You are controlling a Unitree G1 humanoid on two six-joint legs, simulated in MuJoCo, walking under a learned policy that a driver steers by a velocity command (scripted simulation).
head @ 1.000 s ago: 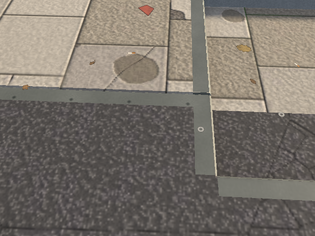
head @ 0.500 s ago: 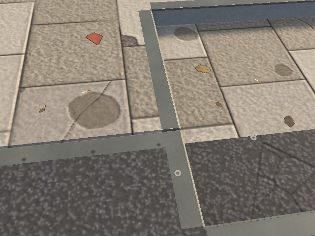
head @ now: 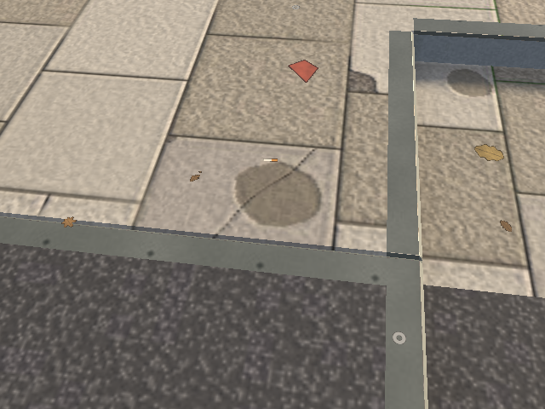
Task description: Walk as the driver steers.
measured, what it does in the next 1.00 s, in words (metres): steps to the left, turning left: left foot, then right foot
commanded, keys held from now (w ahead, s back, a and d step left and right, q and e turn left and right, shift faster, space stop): q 0.58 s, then w+q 0.40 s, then w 0.02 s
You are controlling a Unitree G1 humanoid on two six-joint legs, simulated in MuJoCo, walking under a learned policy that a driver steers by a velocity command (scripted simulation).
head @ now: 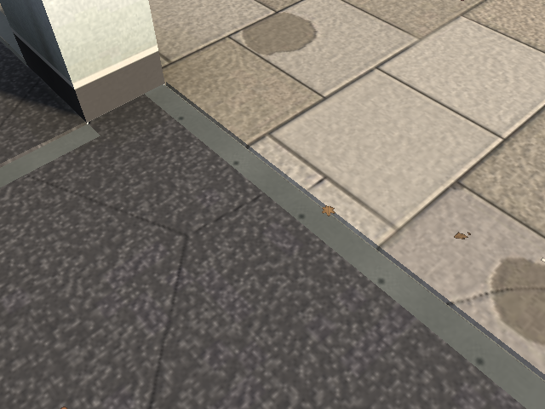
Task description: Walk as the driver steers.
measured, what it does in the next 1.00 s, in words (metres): walks ahead, turning right: left foot, then right foot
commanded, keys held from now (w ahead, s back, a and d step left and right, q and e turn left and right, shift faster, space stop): w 0.06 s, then w+e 0.94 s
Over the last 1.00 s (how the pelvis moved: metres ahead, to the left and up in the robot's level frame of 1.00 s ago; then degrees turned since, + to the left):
0.07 0.08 0.00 35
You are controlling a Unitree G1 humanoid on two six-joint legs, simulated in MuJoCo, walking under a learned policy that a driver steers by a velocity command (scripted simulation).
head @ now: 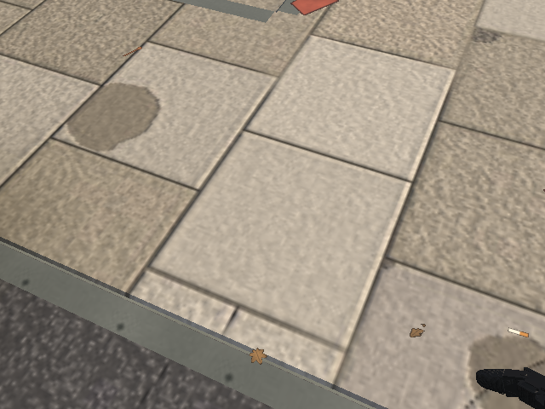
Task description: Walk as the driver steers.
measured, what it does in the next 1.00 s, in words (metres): walks ahead: left foot, then right foot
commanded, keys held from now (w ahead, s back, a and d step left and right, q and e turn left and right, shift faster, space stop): w+e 0.30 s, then w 0.22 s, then w+q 0.48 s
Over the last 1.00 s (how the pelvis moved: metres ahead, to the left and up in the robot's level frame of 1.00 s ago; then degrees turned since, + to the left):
0.54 0.04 0.00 -23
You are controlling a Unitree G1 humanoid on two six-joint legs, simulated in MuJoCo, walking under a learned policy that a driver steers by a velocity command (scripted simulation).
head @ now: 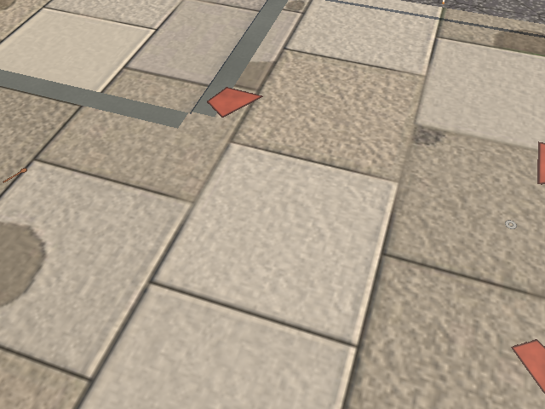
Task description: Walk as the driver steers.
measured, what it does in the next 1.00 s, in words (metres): walks ahead, turning left: left foot, then right foot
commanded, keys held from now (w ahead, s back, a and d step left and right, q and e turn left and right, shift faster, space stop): w+q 0.60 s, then q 0.40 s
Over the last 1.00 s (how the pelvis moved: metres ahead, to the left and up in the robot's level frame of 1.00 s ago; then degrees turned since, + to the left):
0.52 -0.09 0.00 -5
